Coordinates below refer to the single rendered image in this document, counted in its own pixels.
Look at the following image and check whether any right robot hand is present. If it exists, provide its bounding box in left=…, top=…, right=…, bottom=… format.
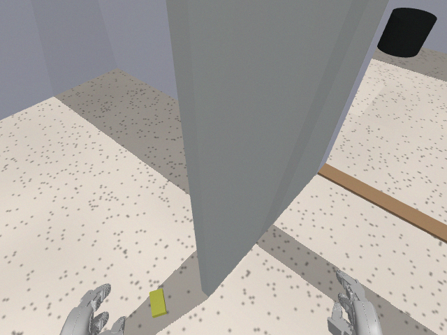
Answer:
left=328, top=270, right=383, bottom=335

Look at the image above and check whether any left robot hand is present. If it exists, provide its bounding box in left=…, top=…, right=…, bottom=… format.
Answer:
left=60, top=283, right=125, bottom=335

